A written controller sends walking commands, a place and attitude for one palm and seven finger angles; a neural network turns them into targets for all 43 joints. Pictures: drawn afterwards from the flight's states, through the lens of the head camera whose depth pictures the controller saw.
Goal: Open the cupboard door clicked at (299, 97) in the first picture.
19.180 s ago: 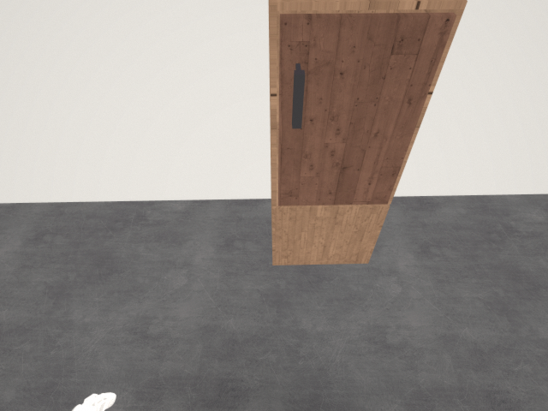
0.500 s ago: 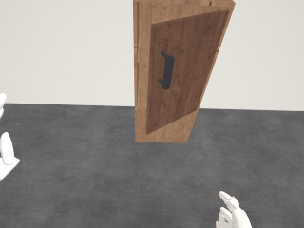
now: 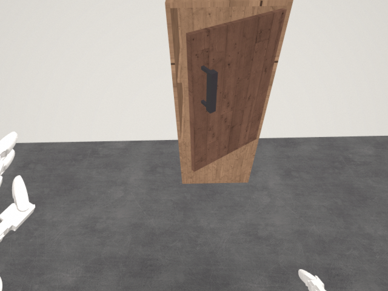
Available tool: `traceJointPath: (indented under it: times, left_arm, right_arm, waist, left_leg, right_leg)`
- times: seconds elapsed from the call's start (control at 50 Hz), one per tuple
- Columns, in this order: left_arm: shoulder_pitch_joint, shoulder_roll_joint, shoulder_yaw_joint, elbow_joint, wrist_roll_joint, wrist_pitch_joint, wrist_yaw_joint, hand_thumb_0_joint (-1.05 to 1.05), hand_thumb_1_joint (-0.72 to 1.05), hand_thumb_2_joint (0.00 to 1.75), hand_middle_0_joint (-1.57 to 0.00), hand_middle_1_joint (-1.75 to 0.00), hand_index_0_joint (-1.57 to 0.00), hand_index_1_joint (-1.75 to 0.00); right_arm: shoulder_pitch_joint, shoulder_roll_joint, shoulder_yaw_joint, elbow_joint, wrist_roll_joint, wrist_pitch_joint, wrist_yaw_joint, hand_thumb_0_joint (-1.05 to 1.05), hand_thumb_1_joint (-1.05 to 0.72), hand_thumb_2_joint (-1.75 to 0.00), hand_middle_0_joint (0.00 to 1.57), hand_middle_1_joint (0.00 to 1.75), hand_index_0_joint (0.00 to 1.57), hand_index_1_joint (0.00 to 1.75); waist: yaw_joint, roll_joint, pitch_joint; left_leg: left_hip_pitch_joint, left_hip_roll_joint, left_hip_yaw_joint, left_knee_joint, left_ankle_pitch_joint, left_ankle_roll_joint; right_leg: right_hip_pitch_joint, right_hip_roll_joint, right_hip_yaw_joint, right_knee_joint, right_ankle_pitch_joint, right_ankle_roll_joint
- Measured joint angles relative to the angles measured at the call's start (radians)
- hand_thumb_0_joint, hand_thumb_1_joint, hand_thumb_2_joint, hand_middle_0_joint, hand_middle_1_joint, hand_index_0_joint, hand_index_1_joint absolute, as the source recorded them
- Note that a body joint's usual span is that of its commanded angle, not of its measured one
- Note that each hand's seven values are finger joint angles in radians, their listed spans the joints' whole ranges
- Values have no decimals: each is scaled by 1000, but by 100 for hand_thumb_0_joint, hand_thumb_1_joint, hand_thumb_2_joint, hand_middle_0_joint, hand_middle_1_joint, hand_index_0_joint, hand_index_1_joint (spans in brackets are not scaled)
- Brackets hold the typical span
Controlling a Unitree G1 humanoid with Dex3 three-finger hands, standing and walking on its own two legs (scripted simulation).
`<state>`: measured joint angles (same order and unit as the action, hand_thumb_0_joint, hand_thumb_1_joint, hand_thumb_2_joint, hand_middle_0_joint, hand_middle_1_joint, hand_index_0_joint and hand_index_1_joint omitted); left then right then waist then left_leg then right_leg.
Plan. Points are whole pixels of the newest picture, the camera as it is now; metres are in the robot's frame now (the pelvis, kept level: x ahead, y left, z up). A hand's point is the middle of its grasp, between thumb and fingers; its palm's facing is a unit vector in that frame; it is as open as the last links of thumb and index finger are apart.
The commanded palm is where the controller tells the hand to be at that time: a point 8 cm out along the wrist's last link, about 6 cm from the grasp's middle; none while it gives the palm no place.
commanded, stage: let the arm hang, fingers relaxed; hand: left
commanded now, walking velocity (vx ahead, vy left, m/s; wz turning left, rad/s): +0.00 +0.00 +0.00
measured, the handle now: (207, 89) +0.68 -0.02 +0.07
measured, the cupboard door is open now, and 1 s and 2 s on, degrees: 32 32 32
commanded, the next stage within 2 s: look to check the result in 1.08 s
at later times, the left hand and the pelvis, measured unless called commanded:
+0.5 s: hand out of the picture -0.01 +0.24 -0.15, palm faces +0.05 -0.96 -0.28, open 7.1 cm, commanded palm none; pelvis -0.01 +0.03 +0.01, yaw +2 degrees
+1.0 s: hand out of the picture +0.07 +0.27 -0.14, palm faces +0.01 -0.96 -0.29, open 7.4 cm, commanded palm none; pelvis +0.00 +0.05 +0.02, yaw +1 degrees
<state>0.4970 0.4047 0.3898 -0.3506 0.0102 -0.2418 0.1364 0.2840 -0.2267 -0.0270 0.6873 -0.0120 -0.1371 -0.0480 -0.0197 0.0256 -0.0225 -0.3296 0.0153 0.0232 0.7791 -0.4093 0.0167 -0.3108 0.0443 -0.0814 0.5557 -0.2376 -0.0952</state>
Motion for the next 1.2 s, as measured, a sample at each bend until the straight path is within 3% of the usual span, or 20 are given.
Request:
traceJointPath:
  times: [0.06,0.12,0.14,0.18,0.26,0.3,0.38,0.58,0.86,1.2]
  left_arm:
    - [-149,-25,-123,297,30,115,-74,0,89,90,-21,-30,-21,-30]
    - [-231,-96,-219,602,27,233,-103,0,89,90,-20,-30,-20,-30]
    - [-240,-119,-250,689,25,256,-109,0,90,90,-20,-30,-20,-30]
    - [-252,-164,-307,857,22,284,-123,1,90,90,-20,-30,-20,-30]
    - [-222,-247,-395,1101,22,299,-147,1,90,90,-20,-30,-20,-30]
    - [-222,-250,-360,1163,2,276,-122,-2,97,90,-21,-30,-21,-30]
    - [-231,-204,-364,1277,8,263,-129,-3,100,90,-21,-30,-21,-30]
    - [-249,-148,-353,1447,8,251,-127,0,92,90,-20,-30,-21,-30]
    - [-349,-143,-362,1484,8,229,-132,1,90,90,-20,-30,-20,-30]
    - [-403,-125,-374,1489,8,219,-135,1,90,90,-20,-30,-21,-30]
  right_arm:
    - [-36,-38,-13,59,1,57,47,1,-90,-90,20,30,20,30]
    - [-55,-45,-11,78,-8,116,60,1,-91,-90,20,30,20,30]
    - [-53,-45,-8,79,-12,126,63,1,-91,-90,20,30,20,30]
    - [-59,-32,3,103,-26,140,64,0,-91,-90,20,30,20,30]
    - [-53,5,28,167,-31,162,60,0,-91,-90,20,30,20,30]
    - [-34,26,30,203,-25,163,53,0,-91,-90,20,30,20,30]
    - [-5,42,30,279,-23,172,47,0,-91,-90,20,30,20,30]
    - [2,14,10,383,-19,164,40,0,-91,-90,20,30,20,30]
    - [-69,-32,7,429,-16,144,42,0,-91,-90,20,30,20,30]
    - [-159,-66,16,432,-13,135,44,0,-91,-90,20,30,20,30]
  waist:
    - [11,21,-4]
    - [-8,29,9]
    - [-14,35,14]
    - [-21,20,38]
    - [-11,-26,82]
    - [-1,-44,97]
    - [18,-37,103]
    - [19,14,86]
    - [12,1,74]
    - [9,-4,89]
  left_leg:
    - [-51,-6,10,62,-49,0]
    - [-4,2,17,-86,45,0]
    - [22,9,3,-150,95,9]
    - [21,11,1,-153,116,-30]
    - [41,20,20,-176,114,-40]
    - [50,21,11,-203,132,-41]
    - [75,25,3,-256,162,-37]
    - [131,1,25,-348,202,-12]
    - [178,-21,42,-404,214,4]
    - [220,-19,39,-467,222,-3]
  right_leg:
    - [-15,-33,-20,3,7,8]
    - [-35,-55,-31,48,-15,20]
    - [-47,-52,-35,73,-27,24]
    - [-64,-55,-31,108,-43,30]
    - [-40,-43,-13,59,-12,29]
    - [-22,-40,-22,21,8,27]
    - [21,-31,-31,-65,52,32]
    - [71,-48,-10,-153,98,57]
    - [96,-68,9,-171,95,77]
    - [131,-62,7,-215,93,76]
